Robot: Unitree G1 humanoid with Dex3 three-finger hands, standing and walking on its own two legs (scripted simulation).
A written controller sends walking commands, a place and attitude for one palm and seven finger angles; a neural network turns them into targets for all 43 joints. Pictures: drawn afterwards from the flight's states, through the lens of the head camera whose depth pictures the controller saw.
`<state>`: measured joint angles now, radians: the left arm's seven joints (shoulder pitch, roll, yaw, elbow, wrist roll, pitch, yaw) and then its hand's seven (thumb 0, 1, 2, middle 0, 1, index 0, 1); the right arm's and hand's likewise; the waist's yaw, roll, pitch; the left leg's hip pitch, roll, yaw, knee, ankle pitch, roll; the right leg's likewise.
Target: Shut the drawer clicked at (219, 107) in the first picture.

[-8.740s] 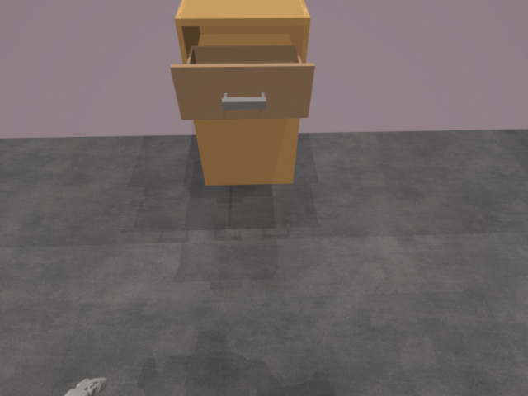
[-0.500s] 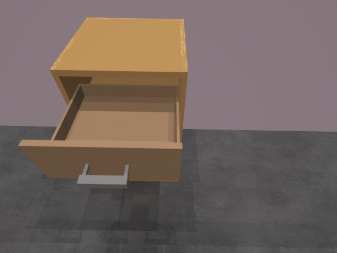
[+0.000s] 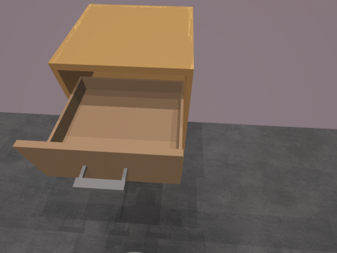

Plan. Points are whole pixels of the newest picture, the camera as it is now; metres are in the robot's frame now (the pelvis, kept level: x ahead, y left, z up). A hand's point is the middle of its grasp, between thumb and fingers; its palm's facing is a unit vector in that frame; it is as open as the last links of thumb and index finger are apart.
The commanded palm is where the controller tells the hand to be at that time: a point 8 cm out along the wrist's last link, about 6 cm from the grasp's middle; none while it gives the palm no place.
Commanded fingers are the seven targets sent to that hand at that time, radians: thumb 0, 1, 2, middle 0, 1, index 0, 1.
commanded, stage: come to a stop and stand still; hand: left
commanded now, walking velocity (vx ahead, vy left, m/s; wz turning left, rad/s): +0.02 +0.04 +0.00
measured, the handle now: (102, 177) +0.30 +0.21 -0.06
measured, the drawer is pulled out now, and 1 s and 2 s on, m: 0.30 0.30 0.30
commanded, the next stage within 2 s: look again from close up in 1.22 s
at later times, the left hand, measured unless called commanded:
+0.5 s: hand out of the picture +0.01 +0.21 -0.17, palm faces -0.04 -0.97 -0.25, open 7.4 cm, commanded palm none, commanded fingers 0.00 0.90 0.90 -0.20 -0.30 -0.20 -0.30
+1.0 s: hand out of the picture +0.08 +0.16 -0.17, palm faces -0.03 -0.97 -0.25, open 7.3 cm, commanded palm none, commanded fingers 0.00 0.90 0.90 -0.20 -0.30 -0.20 -0.30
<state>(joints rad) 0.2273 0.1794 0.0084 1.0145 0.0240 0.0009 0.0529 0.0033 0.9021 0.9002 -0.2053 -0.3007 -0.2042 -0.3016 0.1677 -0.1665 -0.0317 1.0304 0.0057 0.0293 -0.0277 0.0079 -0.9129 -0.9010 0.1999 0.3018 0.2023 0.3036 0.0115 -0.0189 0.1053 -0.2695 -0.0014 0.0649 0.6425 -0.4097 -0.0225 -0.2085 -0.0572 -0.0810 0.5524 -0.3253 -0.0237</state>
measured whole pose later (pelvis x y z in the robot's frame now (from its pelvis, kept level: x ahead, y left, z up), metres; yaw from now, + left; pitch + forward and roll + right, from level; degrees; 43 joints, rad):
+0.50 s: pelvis +0.01 +0.02 +0.00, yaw -2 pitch +1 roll +1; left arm 0.30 0.18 -0.02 1.04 0.02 0.01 0.03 0.01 0.90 0.90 -0.20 -0.30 -0.20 -0.30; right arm 0.31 -0.18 0.00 1.02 -0.02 0.00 -0.01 0.01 -0.91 -0.90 0.20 0.30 0.20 0.30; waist 0.00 0.03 0.04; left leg -0.27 0.01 0.11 0.53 -0.28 0.03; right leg -0.25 -0.02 0.01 0.57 -0.33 0.00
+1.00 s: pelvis +0.04 -0.03 +0.00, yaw -2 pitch +1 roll +2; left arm 0.24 0.18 -0.02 1.06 0.01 -0.02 0.05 0.01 0.92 0.90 -0.21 -0.30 -0.20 -0.30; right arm 0.21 -0.17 0.01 1.09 -0.01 -0.01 -0.03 0.01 -0.91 -0.90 0.20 0.30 0.20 0.30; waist 0.00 0.01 0.04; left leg -0.17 0.06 0.09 0.44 -0.28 -0.05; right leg -0.15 0.05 -0.02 0.49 -0.35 -0.07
